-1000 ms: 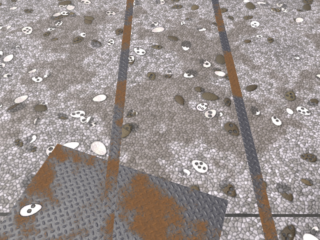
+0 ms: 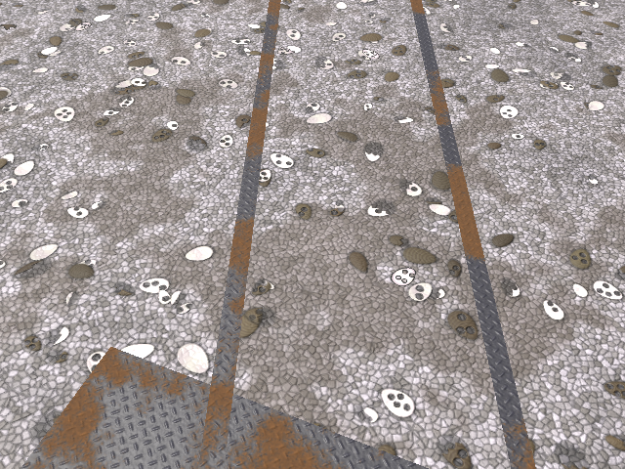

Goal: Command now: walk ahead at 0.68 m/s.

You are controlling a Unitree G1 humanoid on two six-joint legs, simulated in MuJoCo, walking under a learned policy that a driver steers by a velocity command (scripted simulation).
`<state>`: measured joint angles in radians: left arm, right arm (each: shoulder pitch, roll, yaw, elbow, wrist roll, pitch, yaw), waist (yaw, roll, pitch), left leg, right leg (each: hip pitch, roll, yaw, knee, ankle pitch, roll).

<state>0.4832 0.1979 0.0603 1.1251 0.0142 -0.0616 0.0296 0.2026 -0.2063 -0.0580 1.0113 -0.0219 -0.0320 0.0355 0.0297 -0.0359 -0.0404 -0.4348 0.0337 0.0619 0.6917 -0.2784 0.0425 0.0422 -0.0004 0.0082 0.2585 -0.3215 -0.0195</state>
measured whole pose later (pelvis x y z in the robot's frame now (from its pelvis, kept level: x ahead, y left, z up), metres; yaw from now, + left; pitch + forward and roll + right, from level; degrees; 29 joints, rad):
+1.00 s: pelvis +0.38 +0.05 +0.01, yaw +2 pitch +0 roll +0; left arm 0.28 0.17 0.04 1.03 0.02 0.00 -0.01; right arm 0.37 -0.15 -0.03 1.11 -0.02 -0.01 -0.03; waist 0.00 0.00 -0.04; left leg -0.16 0.01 0.00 0.38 -0.28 0.03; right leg -0.36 0.05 -0.08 0.69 -0.33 -0.06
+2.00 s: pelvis +1.02 +0.06 -0.01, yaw +2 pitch +1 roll +1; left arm -0.02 0.22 0.02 0.77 0.03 -0.07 -0.06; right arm 0.52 -0.20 -0.04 1.03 0.00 -0.13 0.02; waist -0.09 -0.02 0.02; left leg 0.19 -0.10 0.06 0.09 -0.30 0.07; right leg -0.75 -0.13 -0.05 0.67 0.13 -0.06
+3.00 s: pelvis +1.93 +0.34 -0.03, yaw +52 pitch +3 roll +0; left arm -0.05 0.26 -0.02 0.56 0.03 -0.08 0.00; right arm 0.47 -0.35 -0.10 0.85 0.00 -0.07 0.01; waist -0.13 -0.01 0.04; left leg 0.08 -0.18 -0.31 0.58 -0.47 0.16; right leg -0.55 -0.03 0.06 0.52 -0.06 0.02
